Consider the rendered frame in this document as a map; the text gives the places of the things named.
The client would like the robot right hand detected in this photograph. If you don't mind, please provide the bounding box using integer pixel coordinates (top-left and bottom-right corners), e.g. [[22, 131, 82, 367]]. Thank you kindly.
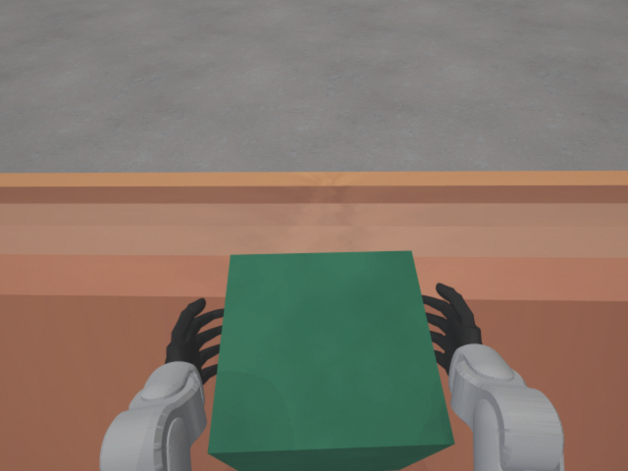
[[422, 283, 482, 375]]

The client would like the robot left forearm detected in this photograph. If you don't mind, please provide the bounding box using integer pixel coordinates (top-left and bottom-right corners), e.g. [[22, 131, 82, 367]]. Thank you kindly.
[[99, 361, 207, 471]]

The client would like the robot left hand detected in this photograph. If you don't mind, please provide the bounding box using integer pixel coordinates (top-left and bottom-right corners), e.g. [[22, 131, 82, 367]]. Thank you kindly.
[[165, 298, 224, 385]]

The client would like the carton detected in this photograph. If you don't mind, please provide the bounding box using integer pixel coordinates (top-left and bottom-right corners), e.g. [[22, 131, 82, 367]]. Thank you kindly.
[[208, 250, 455, 471]]

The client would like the robot right forearm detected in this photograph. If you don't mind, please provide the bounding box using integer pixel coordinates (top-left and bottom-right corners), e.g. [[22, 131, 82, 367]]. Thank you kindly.
[[448, 343, 564, 471]]

